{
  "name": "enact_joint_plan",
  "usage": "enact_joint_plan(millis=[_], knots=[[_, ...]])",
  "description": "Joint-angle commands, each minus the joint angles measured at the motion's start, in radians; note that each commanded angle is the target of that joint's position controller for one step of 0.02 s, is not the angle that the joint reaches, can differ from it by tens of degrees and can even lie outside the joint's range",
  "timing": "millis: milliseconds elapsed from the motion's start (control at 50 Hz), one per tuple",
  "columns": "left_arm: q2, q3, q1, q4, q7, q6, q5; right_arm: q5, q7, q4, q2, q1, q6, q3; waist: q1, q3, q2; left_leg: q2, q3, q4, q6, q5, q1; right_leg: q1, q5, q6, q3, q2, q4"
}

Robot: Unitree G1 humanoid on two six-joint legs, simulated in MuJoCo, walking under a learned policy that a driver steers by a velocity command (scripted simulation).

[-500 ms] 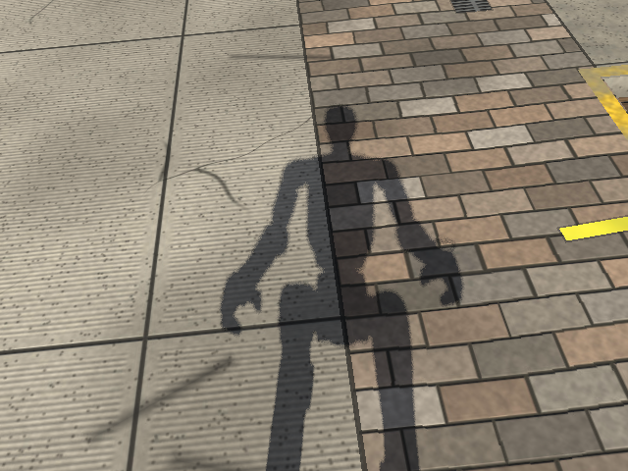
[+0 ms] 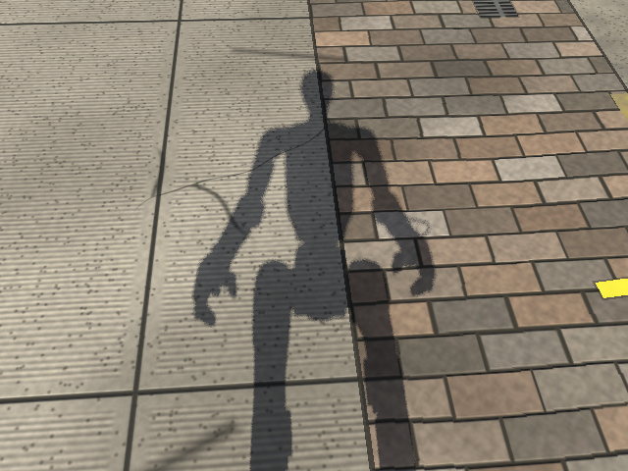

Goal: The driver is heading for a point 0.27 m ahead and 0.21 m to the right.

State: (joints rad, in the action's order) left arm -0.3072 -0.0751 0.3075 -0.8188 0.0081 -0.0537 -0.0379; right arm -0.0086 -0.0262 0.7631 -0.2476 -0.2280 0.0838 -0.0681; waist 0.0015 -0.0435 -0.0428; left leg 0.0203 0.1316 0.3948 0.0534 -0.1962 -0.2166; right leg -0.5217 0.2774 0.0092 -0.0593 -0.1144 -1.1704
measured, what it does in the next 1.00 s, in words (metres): walks ahead: right foot, then left foot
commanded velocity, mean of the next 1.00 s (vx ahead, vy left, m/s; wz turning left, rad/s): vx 0.23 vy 0.00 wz -0.22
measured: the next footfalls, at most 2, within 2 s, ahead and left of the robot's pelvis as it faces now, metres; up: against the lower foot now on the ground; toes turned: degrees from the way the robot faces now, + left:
right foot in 0.34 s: +0.36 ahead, -0.15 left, +0.00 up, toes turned -14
left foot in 0.74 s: +0.44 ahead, +0.08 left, +0.00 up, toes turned -14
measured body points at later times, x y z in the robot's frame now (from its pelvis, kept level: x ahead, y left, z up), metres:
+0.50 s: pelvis +0.25 -0.06 -0.01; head +0.31 -0.07 +0.44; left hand +0.47 +0.17 -0.11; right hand +0.31 -0.35 -0.13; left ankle +0.21 +0.11 -0.65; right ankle +0.32 -0.14 -0.74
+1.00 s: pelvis +0.36 -0.03 -0.01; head +0.37 -0.03 +0.44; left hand +0.53 +0.19 -0.14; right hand +0.41 -0.31 -0.13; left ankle +0.40 +0.09 -0.74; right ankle +0.32 -0.14 -0.74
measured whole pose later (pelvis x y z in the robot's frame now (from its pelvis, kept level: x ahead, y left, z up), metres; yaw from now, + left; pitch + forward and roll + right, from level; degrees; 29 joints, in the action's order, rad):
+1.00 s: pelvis +0.36 -0.03 -0.01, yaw -14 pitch -1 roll +0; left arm -0.24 -0.02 0.16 -0.91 0.01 0.01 0.01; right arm -0.01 0.02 0.90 -0.24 -0.15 0.02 -0.03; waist 0.00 -0.03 0.00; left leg -0.02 -0.01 0.52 -0.02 -0.25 -0.25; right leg -0.20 0.29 0.01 0.00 0.02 -0.50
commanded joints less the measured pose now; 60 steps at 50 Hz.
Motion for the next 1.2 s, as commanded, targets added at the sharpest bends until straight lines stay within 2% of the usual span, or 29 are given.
enact_joint_plan(millis=[20, 80, 140, 200, 240, 280, 300, 320, 340, 360, 380, 400, 420, 440, 480, 520, 580, 620, 680, 720, 740, 760, 780, 800, 820, 840, 880, 980, 1200], knots=[[-0.027, -0.011, 0.047, 0.048, 0.003, 0.020, 0.002, -0.006, 0.005, -0.029, -0.095, 0.032, 0.041, -0.029, 0.022, 0.015, 0.117, -0.268, -0.153, -0.264, 0.132, 0.218, 0.048, -0.103, -0.095, -0.011, -0.055, -0.049, 0.008], [-0.023, -0.006, -0.035, 0.080, -0.003, 0.018, 0.008, -0.010, 0.018, -0.005, -0.112, 0.014, 0.041, -0.033, 0.008, -0.029, 0.103, -0.249, -0.062, -0.281, 0.123, 0.260, 0.069, -0.164, -0.236, -0.018, -0.061, -0.035, 0.169], [-0.005, 0.010, -0.148, 0.116, -0.028, 0.008, 0.015, -0.003, 0.030, 0.007, -0.148, -0.010, 0.033, -0.040, -0.030, -0.057, 0.073, -0.249, 0.010, -0.297, 0.110, 0.284, 0.104, -0.148, -0.348, -0.004, 0.012, -0.017, 0.365], [0.002, 0.021, -0.251, 0.166, -0.051, 0.005, 0.015, 0.011, 0.037, 0.032, -0.177, -0.072, 0.013, -0.048, -0.070, -0.085, 0.053, -0.288, 0.043, -0.268, 0.106, 0.349, 0.226, -0.200, -0.330, 0.022, 0.057, -0.006, 0.472], [-0.007, 0.020, -0.287, 0.198, -0.066, 0.004, 0.014, 0.020, 0.039, 0.041, -0.192, -0.091, -0.006, -0.052, -0.071, -0.081, 0.061, -0.305, 0.066, -0.214, 0.095, 0.459, 0.308, -0.210, -0.270, 0.045, 0.092, 0.013, 0.514], [-0.031, 0.006, -0.263, 0.216, -0.074, 0.004, 0.026, 0.025, 0.048, 0.040, -0.217, -0.084, -0.027, -0.055, -0.031, -0.033, 0.099, -0.299, 0.083, -0.074, 0.074, 0.861, 0.332, -0.097, -0.180, 0.075, 0.154, 0.092, 0.538], [-0.058, -0.009, -0.186, 0.204, -0.074, 0.004, 0.029, 0.027, 0.053, 0.037, -0.229, -0.076, -0.037, -0.055, 0.015, 0.027, 0.125, -0.289, 0.081, 0.048, 0.060, 1.011, 0.336, 0.008, -0.148, 0.094, 0.173, 0.137, 0.541], [-0.104, -0.034, -0.052, 0.174, -0.067, 0.002, 0.031, 0.031, 0.057, 0.032, -0.234, -0.060, -0.042, -0.053, 0.090, 0.107, 0.126, -0.262, 0.083, 0.219, 0.034, 1.009, 0.289, 0.193, -0.204, 0.121, 0.165, 0.173, 0.596], [-0.157, -0.058, 0.058, 0.150, -0.048, 0.005, 0.036, 0.033, 0.058, 0.024, -0.218, -0.048, -0.034, -0.043, 0.159, 0.173, 0.086, -0.208, 0.096, 0.442, -0.016, 0.812, 0.142, 0.434, -0.429, 0.156, 0.095, 0.146, 0.679], [-0.267, -0.067, 0.058, 0.149, -0.028, 0.009, 0.057, -0.018, 0.041, -0.014, -0.073, -0.171, -0.018, 0.001, 0.045, 0.309, -0.213, -0.046, 0.075, 0.861, -0.091, -0.257, -0.296, 0.873, -0.915, 0.328, -0.308, -0.161, 0.567], [-0.214, -0.046, 0.082, 0.182, -0.031, 0.003, 0.059, 0.005, 0.025, 0.018, -0.130, -0.198, 0.004, 0.008, 0.087, 0.575, -0.120, 0.030, -0.183, 1.072, -0.105, -0.523, -0.360, 0.977, -0.960, 0.475, -0.621, -0.319, 0.661], [-0.163, -0.031, 0.049, 0.178, -0.035, 0.004, 0.058, 0.050, 0.019, 0.009, -0.196, -0.086, 0.006, -0.015, 0.121, 0.495, -0.021, -0.031, -0.248, 1.064, -0.090, -0.448, -0.389, 0.889, -0.984, 0.415, -0.453, -0.266, 0.693], [-0.130, -0.023, -0.018, 0.168, -0.036, 0.000, 0.037, 0.053, 0.025, -0.020, -0.169, -0.027, 0.005, -0.005, 0.086, 0.331, 0.002, -0.077, -0.220, 0.969, -0.082, -0.379, -0.441, 0.747, -0.898, 0.358, -0.329, -0.215, 0.712], [-0.092, -0.011, -0.074, 0.165, -0.033, -0.002, 0.027, 0.034, 0.037, -0.012, -0.158, 0.004, -0.002, -0.004, 0.056, 0.219, 0.054, -0.104, -0.198, 0.892, -0.086, -0.333, -0.434, 0.595, -0.824, 0.317, -0.261, -0.174, 0.753], [-0.078, -0.003, -0.139, 0.167, -0.031, -0.004, 0.047, 0.023, 0.048, 0.005, -0.160, -0.040, -0.037, -0.012, -0.012, 0.163, 0.028, -0.123, -0.196, 0.812, -0.096, -0.258, -0.267, 0.362, -0.775, 0.292, -0.172, -0.130, 0.836], [-0.080, -0.003, -0.182, 0.155, -0.033, -0.014, 0.057, 0.016, 0.058, 0.021, -0.120, -0.091, -0.062, -0.004, -0.050, 0.160, 0.006, -0.119, -0.179, 0.691, -0.117, -0.219, -0.182, 0.260, -0.810, 0.289, -0.094, -0.103, 0.865], [-0.084, -0.003, -0.209, 0.128, -0.021, -0.009, 0.058, 0.004, 0.066, 0.021, -0.097, -0.056, -0.073, 0.007, -0.046, 0.177, -0.036, -0.115, -0.171, 0.484, -0.131, -0.101, -0.130, 0.243, -0.770, 0.260, -0.020, -0.066, 0.868], [-0.086, -0.001, -0.200, 0.107, -0.015, 0.003, 0.060, 0.008, 0.064, 0.020, -0.110, -0.015, -0.079, 0.006, -0.023, 0.182, -0.049, -0.110, -0.168, 0.395, -0.133, -0.015, -0.103, 0.252, -0.623, 0.244, -0.017, -0.062, 0.880], [-0.073, 0.009, -0.196, 0.077, -0.014, 0.018, 0.060, 0.010, 0.061, 0.016, -0.126, 0.039, -0.086, 0.000, -0.004, 0.142, -0.060, -0.101, -0.168, 0.284, -0.121, -0.005, -0.070, 0.240, -0.349, 0.222, -0.054, -0.068, 0.881], [-0.050, 0.021, -0.214, 0.063, -0.016, 0.024, 0.049, -0.001, 0.057, 0.024, -0.117, 0.030, -0.081, -0.001, -0.030, 0.120, -0.052, -0.082, -0.145, 0.125, -0.094, 0.062, 0.017, 0.214, -0.176, 0.175, -0.060, -0.043, 0.839], [-0.023, 0.032, -0.182, 0.046, -0.017, 0.023, 0.048, -0.014, 0.055, 0.024, -0.126, 0.033, -0.077, -0.001, -0.030, 0.104, -0.026, -0.096, -0.167, 0.036, -0.077, 0.155, 0.063, 0.199, -0.095, 0.125, -0.057, -0.007, 0.811], [-0.002, 0.040, -0.145, 0.037, -0.016, 0.020, 0.063, -0.019, 0.059, 0.013, -0.171, 0.039, -0.071, -0.006, -0.002, 0.100, 0.045, -0.178, -0.256, 0.009, -0.050, 0.309, 0.095, 0.185, -0.008, 0.072, -0.033, 0.044, 0.749], [0.005, 0.036, -0.048, 0.019, -0.017, 0.018, 0.067, -0.011, 0.064, 0.010, -0.223, 0.092, -0.073, -0.014, 0.087, 0.095, 0.191, -0.230, -0.299, 0.025, 0.011, 0.297, 0.072, 0.175, 0.082, 0.034, 0.021, 0.117, 0.734], [0.003, 0.041, -0.085, 0.015, -0.010, 0.025, 0.069, -0.004, 0.055, 0.019, -0.154, 0.112, -0.074, -0.004, 0.062, 0.105, 0.214, -0.200, -0.288, -0.007, 0.020, 0.065, -0.039, 0.287, 0.031, 0.011, 0.043, 0.115, 0.742], [-0.037, 0.032, -0.141, 0.017, -0.005, 0.034, 0.061, -0.006, 0.046, 0.020, -0.119, 0.118, -0.071, 0.004, 0.034, 0.068, 0.171, -0.155, -0.259, -0.017, -0.008, -0.024, -0.080, 0.307, -0.009, 0.011, 0.038, 0.111, 0.735], [-0.041, 0.029, -0.162, 0.014, 0.001, 0.043, 0.054, -0.010, 0.043, 0.029, -0.120, 0.117, -0.066, 0.006, 0.026, 0.065, 0.149, -0.134, -0.237, -0.008, -0.030, -0.004, -0.081, 0.313, -0.043, 0.020, 0.032, 0.102, 0.730], [-0.046, 0.028, -0.156, 0.001, 0.006, 0.055, 0.056, -0.004, 0.041, 0.052, -0.125, 0.093, -0.052, 0.007, 0.018, 0.069, 0.134, -0.116, -0.215, 0.018, -0.043, 0.085, -0.039, 0.310, -0.099, 0.027, 0.014, 0.089, 0.738], [-0.039, 0.025, -0.162, -0.047, 0.008, 0.048, 0.044, 0.004, 0.051, 0.096, -0.120, 0.071, -0.053, 0.009, -0.001, 0.099, 0.078, -0.102, -0.194, 0.065, -0.030, 0.250, 0.044, 0.324, -0.217, 0.018, 0.015, 0.082, 0.730], [-0.048, 0.021, -0.154, -0.150, 0.023, 0.061, 0.041, 0.006, 0.052, 0.171, -0.114, 0.104, -0.071, 0.012, 0.003, 0.073, 0.045, -0.079, -0.175, 0.052, -0.020, 0.250, 0.060, 0.356, -0.241, 0.002, 0.024, 0.078, 0.744]])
